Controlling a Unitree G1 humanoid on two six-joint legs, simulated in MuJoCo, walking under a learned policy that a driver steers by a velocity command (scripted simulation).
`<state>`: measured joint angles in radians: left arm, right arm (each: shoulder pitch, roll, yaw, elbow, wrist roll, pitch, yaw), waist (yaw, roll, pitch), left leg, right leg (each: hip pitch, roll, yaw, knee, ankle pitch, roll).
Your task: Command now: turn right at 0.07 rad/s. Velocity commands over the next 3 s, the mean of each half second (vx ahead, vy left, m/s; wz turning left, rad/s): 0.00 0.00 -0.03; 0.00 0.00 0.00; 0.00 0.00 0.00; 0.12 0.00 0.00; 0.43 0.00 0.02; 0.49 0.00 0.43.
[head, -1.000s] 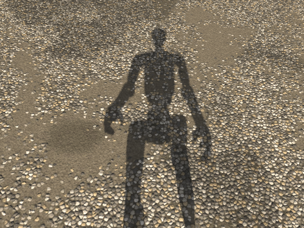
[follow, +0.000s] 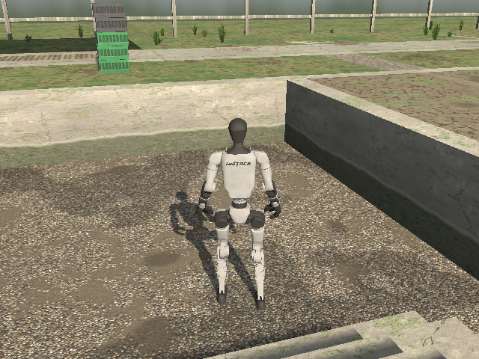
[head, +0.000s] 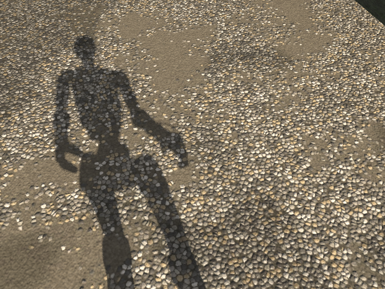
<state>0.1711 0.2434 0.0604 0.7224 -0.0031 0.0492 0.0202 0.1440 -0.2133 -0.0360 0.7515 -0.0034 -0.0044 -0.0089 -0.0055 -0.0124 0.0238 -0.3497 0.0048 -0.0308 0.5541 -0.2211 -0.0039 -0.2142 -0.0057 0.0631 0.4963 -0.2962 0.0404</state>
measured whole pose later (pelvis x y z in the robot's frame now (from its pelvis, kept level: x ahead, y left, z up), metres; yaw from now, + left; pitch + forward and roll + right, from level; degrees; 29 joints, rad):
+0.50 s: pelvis +0.00 -0.01 +0.00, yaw +0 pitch -2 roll +0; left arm 0.25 0.19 0.03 0.84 0.00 -0.01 0.03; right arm 0.19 -0.22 -0.05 0.89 0.00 0.00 -0.03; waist -0.01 0.00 0.04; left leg -0.31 0.01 -0.04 0.58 -0.24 -0.03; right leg -0.20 0.01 0.05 0.57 -0.35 0.02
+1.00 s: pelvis +0.00 -0.01 +0.00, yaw +1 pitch -2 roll +0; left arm 0.31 0.18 0.02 0.99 0.00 -0.01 0.04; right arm 0.18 -0.20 -0.04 1.02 0.01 0.01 -0.04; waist 0.00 0.01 0.05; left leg -0.30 0.01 -0.05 0.57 -0.24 -0.02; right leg -0.18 0.00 0.05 0.55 -0.34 0.03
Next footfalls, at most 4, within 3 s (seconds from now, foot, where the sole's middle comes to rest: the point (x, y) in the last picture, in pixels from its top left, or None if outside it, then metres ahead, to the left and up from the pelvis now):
2.42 right None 0.44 -0.13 -0.77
3.00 left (159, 227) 0.71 0.14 -0.77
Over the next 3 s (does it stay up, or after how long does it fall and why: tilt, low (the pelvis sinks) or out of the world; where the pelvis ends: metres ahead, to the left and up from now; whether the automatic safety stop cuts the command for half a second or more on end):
stays up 0.58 0.01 -0.02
